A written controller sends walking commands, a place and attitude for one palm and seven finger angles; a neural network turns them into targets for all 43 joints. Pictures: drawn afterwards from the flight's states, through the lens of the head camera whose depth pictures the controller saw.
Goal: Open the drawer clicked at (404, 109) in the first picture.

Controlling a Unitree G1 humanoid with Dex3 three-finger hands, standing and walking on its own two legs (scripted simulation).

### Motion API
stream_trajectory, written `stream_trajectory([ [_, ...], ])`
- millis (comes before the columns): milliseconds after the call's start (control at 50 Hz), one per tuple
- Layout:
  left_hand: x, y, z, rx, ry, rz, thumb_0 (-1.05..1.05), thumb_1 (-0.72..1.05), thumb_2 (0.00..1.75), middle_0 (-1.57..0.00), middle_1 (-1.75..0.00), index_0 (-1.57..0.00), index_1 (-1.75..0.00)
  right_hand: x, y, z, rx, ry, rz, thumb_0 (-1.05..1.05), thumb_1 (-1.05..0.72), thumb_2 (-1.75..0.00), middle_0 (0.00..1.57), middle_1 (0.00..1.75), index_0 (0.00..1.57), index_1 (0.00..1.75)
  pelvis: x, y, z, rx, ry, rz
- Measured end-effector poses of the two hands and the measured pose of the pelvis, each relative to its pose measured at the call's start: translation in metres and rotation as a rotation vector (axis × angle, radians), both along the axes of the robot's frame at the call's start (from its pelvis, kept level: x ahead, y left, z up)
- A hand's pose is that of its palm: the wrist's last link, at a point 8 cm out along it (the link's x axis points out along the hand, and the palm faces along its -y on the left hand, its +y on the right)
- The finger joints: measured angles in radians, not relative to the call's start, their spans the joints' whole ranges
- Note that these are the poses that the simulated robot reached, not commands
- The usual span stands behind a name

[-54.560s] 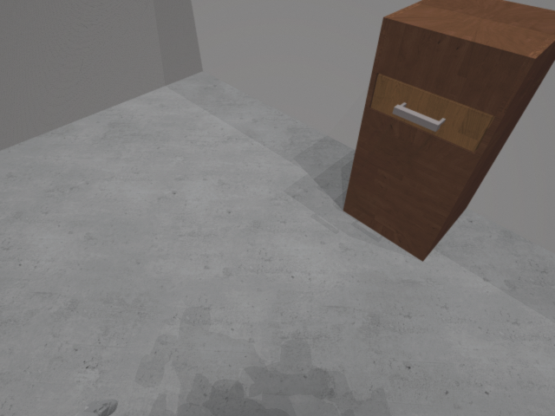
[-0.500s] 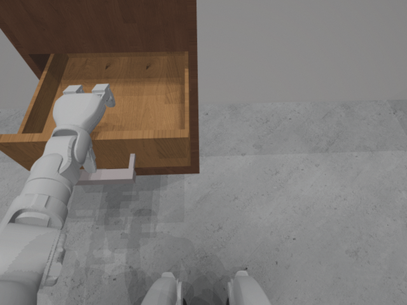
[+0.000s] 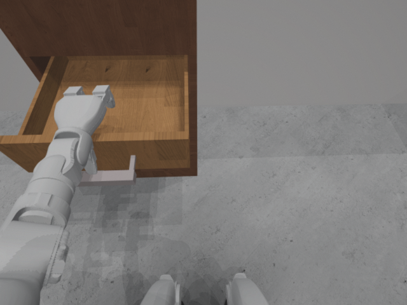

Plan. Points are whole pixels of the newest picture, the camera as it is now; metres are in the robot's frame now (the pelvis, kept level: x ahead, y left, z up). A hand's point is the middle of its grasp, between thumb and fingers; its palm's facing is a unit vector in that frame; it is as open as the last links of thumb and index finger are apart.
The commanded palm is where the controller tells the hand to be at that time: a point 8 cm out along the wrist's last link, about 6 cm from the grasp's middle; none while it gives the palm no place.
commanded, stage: re-aim the fingers above the handle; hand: left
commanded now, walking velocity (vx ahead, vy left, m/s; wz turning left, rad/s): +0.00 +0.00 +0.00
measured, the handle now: (99, 169) +0.40 +0.23 -0.03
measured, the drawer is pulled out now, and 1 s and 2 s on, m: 0.26 0.25 0.24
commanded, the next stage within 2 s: lower the fingers behind the handle in 1.70 s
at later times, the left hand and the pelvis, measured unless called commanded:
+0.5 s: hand (92, 128) +0.47 +0.24 +0.03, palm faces -0.04 -0.02 -1.00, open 14.5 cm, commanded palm +0.44 +0.24 +0.01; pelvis -0.01 +0.00 -0.01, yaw +1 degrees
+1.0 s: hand (92, 127) +0.47 +0.24 +0.03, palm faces -0.04 -0.01 -1.00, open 14.5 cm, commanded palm +0.45 +0.26 +0.01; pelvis -0.03 -0.01 -0.02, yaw +0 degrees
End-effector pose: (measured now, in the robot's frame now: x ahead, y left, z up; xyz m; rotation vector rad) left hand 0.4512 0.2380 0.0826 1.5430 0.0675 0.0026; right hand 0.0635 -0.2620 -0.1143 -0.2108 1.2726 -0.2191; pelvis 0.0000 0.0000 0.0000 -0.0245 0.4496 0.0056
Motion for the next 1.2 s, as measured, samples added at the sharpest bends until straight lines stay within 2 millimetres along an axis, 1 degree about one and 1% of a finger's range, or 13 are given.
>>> stream_trajectory([
  [180,0.000,0.000,0.000,0.000,-0.003,-0.009,0.00,-0.61,0.22,-0.32,-1.20,-0.32,-1.20,-0.005,-0.002,-0.001,-0.013,0.003,0.001,0.00,-0.90,-0.90,0.21,0.30,0.21,0.30,-0.003,0.000,-0.002,-0.002,0.000,0.002],
  [460,0.000,0.000,0.000,0.008,0.001,0.007,-0.01,-0.61,0.22,-0.32,-1.20,-0.32,-1.20,-0.018,-0.003,-0.007,-0.014,0.010,0.006,0.00,-0.90,-0.90,0.21,0.30,0.21,0.30,-0.013,-0.003,-0.008,-0.002,0.005,0.011],
  [860,0.002,0.000,0.000,0.020,0.008,0.005,0.01,-0.61,0.22,-0.32,-1.20,-0.32,-1.20,-0.041,-0.012,-0.016,-0.035,0.006,-0.004,0.00,-0.90,-0.90,0.21,0.30,0.21,0.30,-0.028,-0.010,-0.019,-0.003,0.012,0.011],
  [1000,0.004,0.000,0.000,0.018,0.004,-0.001,0.01,-0.61,0.22,-0.32,-1.20,-0.32,-1.20,-0.043,-0.013,-0.019,-0.039,-0.001,-0.006,0.00,-0.90,-0.90,0.21,0.30,0.21,0.30,-0.030,-0.011,-0.022,-0.001,0.016,0.008],
  [1200,0.006,0.000,0.000,0.009,0.001,-0.005,0.01,-0.61,0.22,-0.32,-1.20,-0.32,-1.20,-0.041,-0.013,-0.019,-0.039,-0.009,-0.010,0.00,-0.90,-0.90,0.21,0.30,0.21,0.30,-0.030,-0.010,-0.023,0.001,0.021,0.001],
])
